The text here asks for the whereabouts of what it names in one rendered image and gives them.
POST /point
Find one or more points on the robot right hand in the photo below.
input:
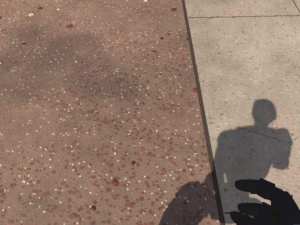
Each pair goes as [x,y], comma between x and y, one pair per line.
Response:
[282,211]

